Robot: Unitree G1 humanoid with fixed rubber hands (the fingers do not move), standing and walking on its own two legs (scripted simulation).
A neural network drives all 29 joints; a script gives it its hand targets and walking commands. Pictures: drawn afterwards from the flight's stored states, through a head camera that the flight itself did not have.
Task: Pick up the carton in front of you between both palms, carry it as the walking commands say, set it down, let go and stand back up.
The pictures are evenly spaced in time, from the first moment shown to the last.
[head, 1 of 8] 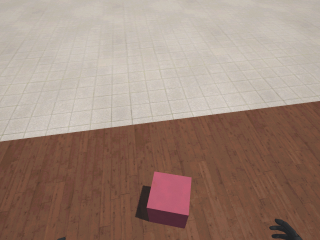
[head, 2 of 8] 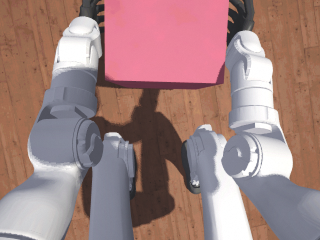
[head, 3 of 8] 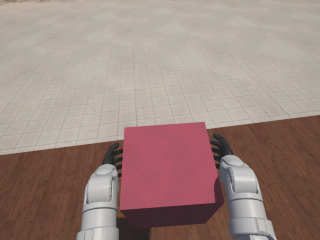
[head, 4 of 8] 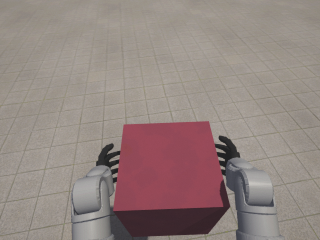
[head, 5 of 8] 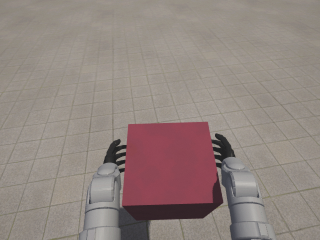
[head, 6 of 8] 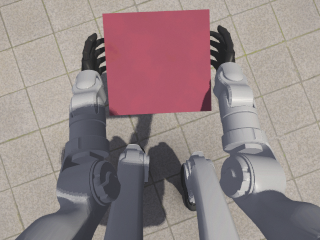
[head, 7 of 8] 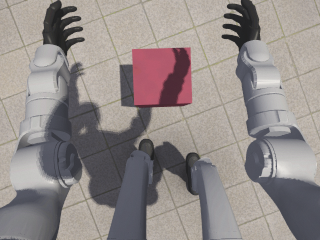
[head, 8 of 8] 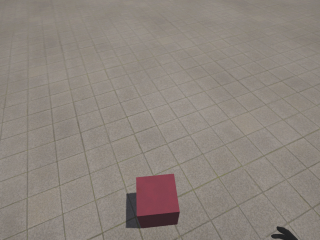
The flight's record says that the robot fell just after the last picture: no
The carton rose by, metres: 0.69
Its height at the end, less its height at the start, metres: -0.14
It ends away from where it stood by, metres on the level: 3.32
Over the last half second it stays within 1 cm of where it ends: yes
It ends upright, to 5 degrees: yes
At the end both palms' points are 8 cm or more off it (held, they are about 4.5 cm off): yes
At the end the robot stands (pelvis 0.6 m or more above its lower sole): yes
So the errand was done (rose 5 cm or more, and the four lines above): yes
